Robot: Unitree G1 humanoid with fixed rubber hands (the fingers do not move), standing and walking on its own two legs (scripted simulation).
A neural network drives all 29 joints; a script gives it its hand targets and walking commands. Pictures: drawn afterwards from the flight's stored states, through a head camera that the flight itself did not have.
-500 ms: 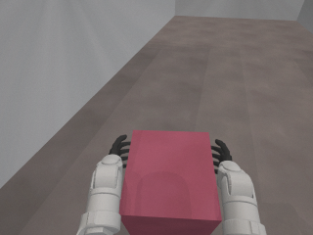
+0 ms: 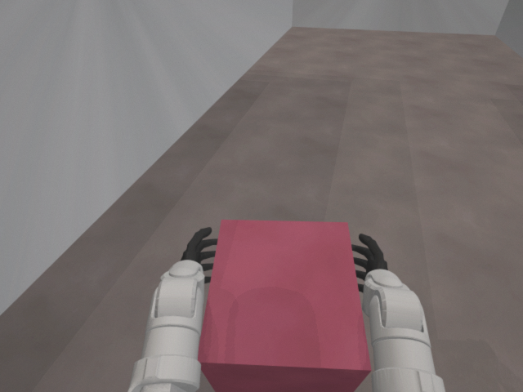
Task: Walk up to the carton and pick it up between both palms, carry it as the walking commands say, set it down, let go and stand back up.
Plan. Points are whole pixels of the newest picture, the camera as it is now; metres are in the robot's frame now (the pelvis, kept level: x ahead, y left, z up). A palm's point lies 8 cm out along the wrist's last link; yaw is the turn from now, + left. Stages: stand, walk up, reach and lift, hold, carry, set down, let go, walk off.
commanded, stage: hold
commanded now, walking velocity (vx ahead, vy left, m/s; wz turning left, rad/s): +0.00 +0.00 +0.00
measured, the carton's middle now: (281, 317) +0.27 -0.01 -0.01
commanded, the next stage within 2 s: carry in 0.24 s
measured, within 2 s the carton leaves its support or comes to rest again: neither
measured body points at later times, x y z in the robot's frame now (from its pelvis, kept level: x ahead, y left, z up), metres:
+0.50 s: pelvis -0.02 +0.01 -0.01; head -0.07 +0.02 +0.44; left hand +0.29 +0.15 +0.09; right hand +0.29 -0.14 +0.08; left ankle +0.02 +0.11 -0.74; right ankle +0.06 -0.12 -0.74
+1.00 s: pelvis -0.10 +0.04 -0.01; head -0.14 +0.06 +0.44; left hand +0.19 +0.18 +0.09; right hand +0.19 -0.11 +0.10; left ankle -0.01 +0.12 -0.74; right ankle -0.10 -0.11 -0.69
